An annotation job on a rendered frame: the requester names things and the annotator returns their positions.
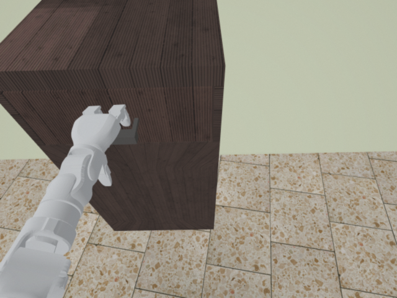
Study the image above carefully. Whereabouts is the cabinet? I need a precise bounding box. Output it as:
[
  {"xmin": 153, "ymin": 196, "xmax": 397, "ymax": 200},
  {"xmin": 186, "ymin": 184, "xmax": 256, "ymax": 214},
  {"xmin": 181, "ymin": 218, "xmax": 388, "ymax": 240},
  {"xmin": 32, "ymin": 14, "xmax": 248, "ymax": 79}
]
[{"xmin": 0, "ymin": 0, "xmax": 225, "ymax": 231}]

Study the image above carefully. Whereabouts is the left robot hand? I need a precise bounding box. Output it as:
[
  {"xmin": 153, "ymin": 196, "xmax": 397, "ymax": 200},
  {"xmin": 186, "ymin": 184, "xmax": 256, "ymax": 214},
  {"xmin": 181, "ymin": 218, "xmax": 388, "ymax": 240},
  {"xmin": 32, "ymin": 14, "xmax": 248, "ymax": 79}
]
[{"xmin": 71, "ymin": 104, "xmax": 131, "ymax": 186}]

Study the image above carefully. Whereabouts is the left robot upper arm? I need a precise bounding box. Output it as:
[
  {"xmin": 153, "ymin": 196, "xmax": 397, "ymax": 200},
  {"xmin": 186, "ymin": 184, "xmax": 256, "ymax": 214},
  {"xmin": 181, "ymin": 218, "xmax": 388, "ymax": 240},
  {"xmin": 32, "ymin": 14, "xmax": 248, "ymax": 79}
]
[{"xmin": 0, "ymin": 247, "xmax": 71, "ymax": 298}]

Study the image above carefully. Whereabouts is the drawer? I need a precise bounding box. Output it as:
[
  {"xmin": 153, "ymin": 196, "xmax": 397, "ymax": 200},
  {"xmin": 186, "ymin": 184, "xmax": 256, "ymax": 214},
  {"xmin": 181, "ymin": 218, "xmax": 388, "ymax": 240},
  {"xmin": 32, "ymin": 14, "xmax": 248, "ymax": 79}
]
[{"xmin": 3, "ymin": 86, "xmax": 212, "ymax": 145}]

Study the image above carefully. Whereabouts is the handle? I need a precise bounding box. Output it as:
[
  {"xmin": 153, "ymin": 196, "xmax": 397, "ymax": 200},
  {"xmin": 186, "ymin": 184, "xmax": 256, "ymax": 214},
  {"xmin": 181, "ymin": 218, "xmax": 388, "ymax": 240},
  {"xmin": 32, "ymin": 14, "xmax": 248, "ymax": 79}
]
[{"xmin": 111, "ymin": 118, "xmax": 139, "ymax": 145}]

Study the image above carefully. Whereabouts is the left robot forearm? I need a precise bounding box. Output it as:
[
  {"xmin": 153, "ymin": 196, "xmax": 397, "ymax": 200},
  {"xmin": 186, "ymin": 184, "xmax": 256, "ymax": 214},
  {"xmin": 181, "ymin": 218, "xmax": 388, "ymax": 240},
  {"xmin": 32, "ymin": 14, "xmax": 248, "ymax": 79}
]
[{"xmin": 0, "ymin": 144, "xmax": 105, "ymax": 277}]

